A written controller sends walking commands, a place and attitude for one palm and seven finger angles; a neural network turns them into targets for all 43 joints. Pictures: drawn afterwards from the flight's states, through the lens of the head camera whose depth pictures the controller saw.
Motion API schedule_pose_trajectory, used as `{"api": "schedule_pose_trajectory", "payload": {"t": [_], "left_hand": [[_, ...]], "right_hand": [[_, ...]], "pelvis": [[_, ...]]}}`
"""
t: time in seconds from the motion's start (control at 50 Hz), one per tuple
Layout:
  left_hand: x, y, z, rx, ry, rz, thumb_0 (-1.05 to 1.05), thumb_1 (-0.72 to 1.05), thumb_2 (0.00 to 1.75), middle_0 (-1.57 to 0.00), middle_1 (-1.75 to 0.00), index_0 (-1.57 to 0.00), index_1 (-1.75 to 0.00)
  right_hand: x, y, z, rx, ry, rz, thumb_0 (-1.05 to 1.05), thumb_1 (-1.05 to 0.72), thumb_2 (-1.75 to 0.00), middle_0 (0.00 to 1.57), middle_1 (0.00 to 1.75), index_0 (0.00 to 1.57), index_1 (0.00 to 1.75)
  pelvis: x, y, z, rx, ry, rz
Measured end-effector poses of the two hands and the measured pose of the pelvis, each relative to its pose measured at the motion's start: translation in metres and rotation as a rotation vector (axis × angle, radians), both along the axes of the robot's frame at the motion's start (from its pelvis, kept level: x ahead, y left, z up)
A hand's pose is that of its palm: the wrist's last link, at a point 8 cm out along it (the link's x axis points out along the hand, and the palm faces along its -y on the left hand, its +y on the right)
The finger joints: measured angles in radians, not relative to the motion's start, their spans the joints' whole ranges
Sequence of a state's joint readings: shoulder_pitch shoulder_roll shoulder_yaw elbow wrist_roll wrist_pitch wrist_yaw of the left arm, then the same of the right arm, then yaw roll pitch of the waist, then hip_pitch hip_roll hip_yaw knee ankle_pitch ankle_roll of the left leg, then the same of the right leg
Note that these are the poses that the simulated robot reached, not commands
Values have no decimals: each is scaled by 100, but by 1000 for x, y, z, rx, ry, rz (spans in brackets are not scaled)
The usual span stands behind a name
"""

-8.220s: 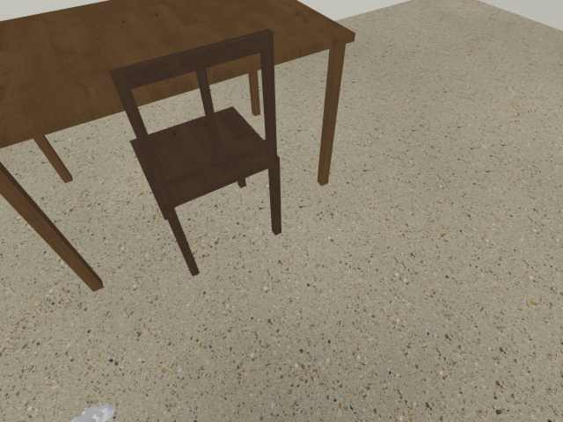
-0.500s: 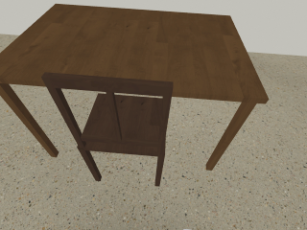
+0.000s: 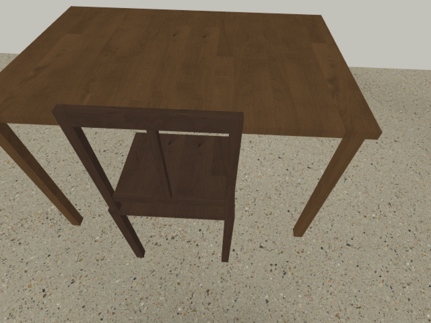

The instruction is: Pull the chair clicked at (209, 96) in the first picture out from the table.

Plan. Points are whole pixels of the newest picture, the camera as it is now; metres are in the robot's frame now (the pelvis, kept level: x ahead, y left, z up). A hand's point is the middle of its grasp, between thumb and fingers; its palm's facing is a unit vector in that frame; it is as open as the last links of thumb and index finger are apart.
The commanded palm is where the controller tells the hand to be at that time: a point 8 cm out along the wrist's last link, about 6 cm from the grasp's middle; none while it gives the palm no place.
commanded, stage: come to a stop and stand still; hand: left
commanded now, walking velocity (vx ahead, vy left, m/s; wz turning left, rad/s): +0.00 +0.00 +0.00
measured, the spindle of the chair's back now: (161, 167) +0.50 +0.17 -0.08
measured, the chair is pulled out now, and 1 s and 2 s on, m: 0.00 0.00 0.00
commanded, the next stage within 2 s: look again from close up in 0.56 s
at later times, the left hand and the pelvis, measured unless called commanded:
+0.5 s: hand out of the picture -0.03 +0.21 -0.15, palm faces +0.02 -0.97 -0.23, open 7.4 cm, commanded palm none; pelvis -0.03 +0.03 +0.01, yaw +0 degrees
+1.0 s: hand out of the picture +0.01 +0.18 -0.15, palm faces +0.01 -0.98 -0.21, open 7.3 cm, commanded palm none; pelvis +0.01 +0.01 +0.02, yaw +0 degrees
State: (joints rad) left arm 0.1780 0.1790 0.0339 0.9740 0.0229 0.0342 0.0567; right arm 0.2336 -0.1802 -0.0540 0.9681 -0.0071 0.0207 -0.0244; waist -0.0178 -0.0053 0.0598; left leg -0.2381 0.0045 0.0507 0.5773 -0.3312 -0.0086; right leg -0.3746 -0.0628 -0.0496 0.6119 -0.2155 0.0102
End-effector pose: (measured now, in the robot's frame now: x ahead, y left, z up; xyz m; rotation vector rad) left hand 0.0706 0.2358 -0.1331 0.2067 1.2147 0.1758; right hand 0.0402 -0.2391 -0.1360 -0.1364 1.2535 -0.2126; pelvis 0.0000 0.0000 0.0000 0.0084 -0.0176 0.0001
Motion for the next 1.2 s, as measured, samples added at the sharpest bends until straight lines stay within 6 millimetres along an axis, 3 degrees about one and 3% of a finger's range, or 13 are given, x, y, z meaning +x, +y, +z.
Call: {"api": "schedule_pose_trajectory", "payload": {"t": [0.14,0.24,0.34,0.46,0.58,0.72,0.98,1.2], "left_hand": [[-39,30,8,25,17,-6,1,91,90,-20,-30,-20,-30],[-71,35,16,33,53,-2,1,91,90,-20,-30,-20,-30],[-94,34,17,15,96,13,1,91,90,-20,-30,-20,-30],[-105,25,13,-19,121,25,1,91,90,-20,-30,-20,-30],[-105,13,10,-47,140,24,1,91,90,-20,-30,-20,-30],[-96,4,7,-58,157,20,1,92,90,-20,-30,-20,-30],[-69,-3,10,-47,162,26,2,92,90,-20,-30,-20,-30],[-46,-7,10,-43,141,23,2,93,90,-20,-30,-20,-30]], "right_hand": [[0,25,2,28,-103,43,0,-91,-90,20,30,20,30],[-5,36,-1,58,-112,64,0,-92,-90,20,30,20,30],[-27,37,1,56,-61,72,0,-92,-90,20,30,20,30],[-61,39,-2,54,51,67,0,-91,-90,20,30,20,30],[-83,41,-2,63,126,50,0,-91,-90,20,30,20,30],[-84,44,-2,75,158,35,0,-91,-90,20,30,20,30],[-43,41,-1,84,132,50,0,-91,-90,20,30,20,30],[-12,26,3,55,107,63,0,-91,-90,20,30,20,30]], "pelvis": [[-15,18,0,14,-35,-36],[-26,25,4,11,-33,-31],[-32,28,8,5,-14,-20],[-34,30,10,7,-11,-6],[-30,28,12,10,-7,-1],[-21,23,13,10,1,-1],[4,13,15,6,11,-1],[21,6,17,2,8,1]]}}
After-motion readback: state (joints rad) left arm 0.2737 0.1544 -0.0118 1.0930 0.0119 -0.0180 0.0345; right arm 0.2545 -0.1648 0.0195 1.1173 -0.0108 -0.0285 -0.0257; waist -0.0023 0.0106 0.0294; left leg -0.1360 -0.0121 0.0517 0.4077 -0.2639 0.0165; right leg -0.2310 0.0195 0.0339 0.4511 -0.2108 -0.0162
